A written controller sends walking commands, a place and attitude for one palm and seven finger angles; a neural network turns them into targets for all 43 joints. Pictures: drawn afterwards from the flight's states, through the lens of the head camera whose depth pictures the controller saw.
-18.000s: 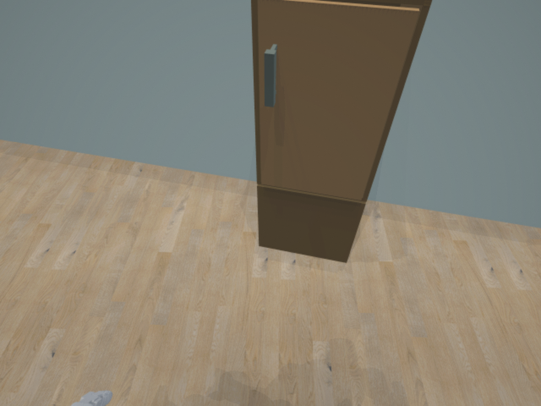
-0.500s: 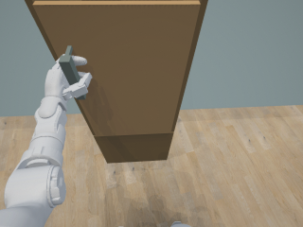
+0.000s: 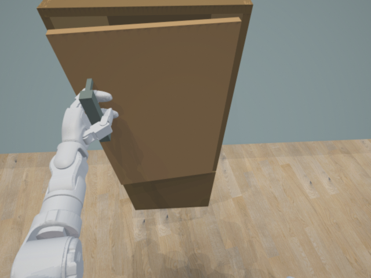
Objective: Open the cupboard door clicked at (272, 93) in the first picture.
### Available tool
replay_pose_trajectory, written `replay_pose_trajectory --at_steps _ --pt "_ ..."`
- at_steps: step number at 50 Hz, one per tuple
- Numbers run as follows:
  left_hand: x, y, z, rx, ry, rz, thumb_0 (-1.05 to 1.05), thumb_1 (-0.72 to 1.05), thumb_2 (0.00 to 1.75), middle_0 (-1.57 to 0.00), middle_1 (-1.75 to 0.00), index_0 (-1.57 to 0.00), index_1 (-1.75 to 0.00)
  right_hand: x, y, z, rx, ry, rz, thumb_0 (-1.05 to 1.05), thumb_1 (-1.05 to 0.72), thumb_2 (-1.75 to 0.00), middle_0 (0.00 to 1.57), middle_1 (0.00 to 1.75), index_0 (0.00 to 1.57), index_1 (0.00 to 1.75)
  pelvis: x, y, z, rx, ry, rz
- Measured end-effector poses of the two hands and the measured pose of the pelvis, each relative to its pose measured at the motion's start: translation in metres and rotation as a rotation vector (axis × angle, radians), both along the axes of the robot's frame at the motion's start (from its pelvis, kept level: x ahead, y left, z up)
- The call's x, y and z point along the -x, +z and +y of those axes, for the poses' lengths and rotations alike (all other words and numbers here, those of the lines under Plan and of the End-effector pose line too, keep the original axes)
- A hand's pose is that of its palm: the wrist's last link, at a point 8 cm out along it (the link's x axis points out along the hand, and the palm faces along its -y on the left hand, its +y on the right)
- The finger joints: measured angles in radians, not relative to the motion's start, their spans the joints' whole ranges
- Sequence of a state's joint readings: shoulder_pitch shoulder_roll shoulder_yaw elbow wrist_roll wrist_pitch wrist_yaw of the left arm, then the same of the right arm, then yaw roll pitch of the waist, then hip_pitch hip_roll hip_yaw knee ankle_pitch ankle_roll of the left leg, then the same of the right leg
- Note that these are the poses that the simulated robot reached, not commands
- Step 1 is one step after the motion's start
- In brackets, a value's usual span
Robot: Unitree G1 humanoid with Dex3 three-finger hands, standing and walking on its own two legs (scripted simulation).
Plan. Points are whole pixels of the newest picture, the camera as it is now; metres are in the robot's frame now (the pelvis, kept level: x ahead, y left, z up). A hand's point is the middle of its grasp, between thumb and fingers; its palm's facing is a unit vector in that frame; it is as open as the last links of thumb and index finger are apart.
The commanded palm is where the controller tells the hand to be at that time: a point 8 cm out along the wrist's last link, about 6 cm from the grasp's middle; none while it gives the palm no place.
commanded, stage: pull the door open along its arc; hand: left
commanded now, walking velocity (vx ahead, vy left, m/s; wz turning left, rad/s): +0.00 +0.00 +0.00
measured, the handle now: (97, 111) +0.46 +0.20 +0.10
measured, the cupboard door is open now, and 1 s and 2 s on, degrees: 6 42 47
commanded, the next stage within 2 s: open thumb and fingers to let go in 0.76 s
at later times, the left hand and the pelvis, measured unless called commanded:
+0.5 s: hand (140, 175) +0.29 +0.08 +0.11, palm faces +0.44 -0.90 +0.02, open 5.9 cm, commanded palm +0.23 +0.11 +0.10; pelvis -0.01 -0.02 +0.01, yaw +3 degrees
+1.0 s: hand (156, 193) +0.26 +0.05 +0.11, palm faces +0.40 -0.92 -0.01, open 6.4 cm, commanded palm +0.20 +0.08 +0.10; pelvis -0.01 -0.04 +0.01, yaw +5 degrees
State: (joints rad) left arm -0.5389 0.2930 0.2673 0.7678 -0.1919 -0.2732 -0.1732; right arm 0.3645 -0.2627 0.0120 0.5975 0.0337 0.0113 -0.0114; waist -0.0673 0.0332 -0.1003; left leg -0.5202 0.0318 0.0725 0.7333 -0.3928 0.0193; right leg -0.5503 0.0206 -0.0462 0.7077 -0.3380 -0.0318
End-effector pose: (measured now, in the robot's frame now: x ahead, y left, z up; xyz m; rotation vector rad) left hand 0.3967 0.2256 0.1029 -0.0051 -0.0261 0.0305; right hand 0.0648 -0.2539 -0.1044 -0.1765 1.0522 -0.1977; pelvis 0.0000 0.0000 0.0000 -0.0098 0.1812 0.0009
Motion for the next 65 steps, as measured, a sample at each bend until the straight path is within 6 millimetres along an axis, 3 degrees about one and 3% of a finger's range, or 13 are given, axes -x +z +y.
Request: replay_pose_trajectory --at_steps 9,16,22,28,36,43,52,58,65 --pt "0.059 -0.001 -0.022 0.022 -0.004 -0.022 0.02 0.69 0.73 -0.33 -1.35 -0.33 -1.35 -0.037 0.013 0.007 -0.032 0.035 -0.152 0.01 -0.91 -0.9 0.2 0.3 0.2 0.3 0.0 0.005 -0.003 -0.006 -0.004 -0.056" --pt "0.108 -0.001 -0.058 0.118 0.23 -0.027 0.06 0.65 0.75 -0.31 -1.35 -0.37 -1.35 -0.085 0.026 0.024 -0.06 0.161 -0.274 0.01 -0.91 -0.9 0.2 0.3 0.2 0.3 0.007 0.006 -0.007 -0.013 0.018 -0.093" --pt "0.137 0.003 -0.089 0.057 0.383 0.02 0.03 0.66 0.79 -0.31 -1.35 -0.39 -1.35 -0.114 0.033 0.041 -0.086 0.252 -0.324 0.01 -0.91 -0.9 0.2 0.3 0.2 0.3 0.01 0.006 -0.013 -0.017 0.046 -0.118" --pt "0.157 0.006 -0.111 0.007 0.424 0.042 0.02 0.67 0.78 -0.32 -1.35 -0.38 -1.35 -0.123 0.036 0.047 -0.113 0.271 -0.329 0.01 -0.91 -0.9 0.2 0.3 0.2 0.3 0.01 0.006 -0.022 -0.019 0.062 -0.145" --pt "0.182 0.007 -0.132 -0.012 0.33 0.05 0.02 0.66 0.71 -0.37 -1.35 -0.36 -1.35 -0.118 0.034 0.034 -0.126 0.25 -0.314 0.01 -0.91 -0.9 0.2 0.3 0.2 0.3 0.006 0.006 -0.032 -0.017 0.067 -0.178" --pt "0.191 0.008 -0.142 -0.021 0.275 0.066 0.02 0.65 0.71 -0.36 -1.33 -0.37 -1.35 -0.116 0.031 0.019 -0.117 0.225 -0.311 0.01 -0.91 -0.9 0.2 0.3 0.2 0.3 0.003 0.007 -0.037 -0.018 0.063 -0.192" --pt "0.182 0.007 -0.127 -0.003 0.399 0.055 0.03 0.56 0.74 -0.38 -1.32 -0.37 -1.33 -0.123 0.03 0.019 -0.085 0.263 -0.286 0.01 -0.91 -0.9 0.2 0.3 0.2 0.3 0.007 0.008 -0.04 -0.024 0.079 -0.181" --pt "0.185 0.008 -0.123 -0.009 0.392 0.038 0.02 0.34 0.66 -0.36 -1.29 -0.36 -1.3 -0.125 0.033 0.027 -0.093 0.272 -0.302 0.01 -0.91 -0.9 0.2 0.3 0.2 0.3 0.007 0.008 -0.036 -0.023 0.082 -0.175" --pt "0.181 0.008 -0.122 -0.017 0.354 0.034 0.01 -0.06 0.49 -0.33 -1.25 -0.33 -1.25 -0.122 0.032 0.038 -0.104 0.268 -0.307 0.01 -0.91 -0.9 0.2 0.3 0.2 0.3 0.008 0.007 -0.028 -0.018 0.082 -0.179"
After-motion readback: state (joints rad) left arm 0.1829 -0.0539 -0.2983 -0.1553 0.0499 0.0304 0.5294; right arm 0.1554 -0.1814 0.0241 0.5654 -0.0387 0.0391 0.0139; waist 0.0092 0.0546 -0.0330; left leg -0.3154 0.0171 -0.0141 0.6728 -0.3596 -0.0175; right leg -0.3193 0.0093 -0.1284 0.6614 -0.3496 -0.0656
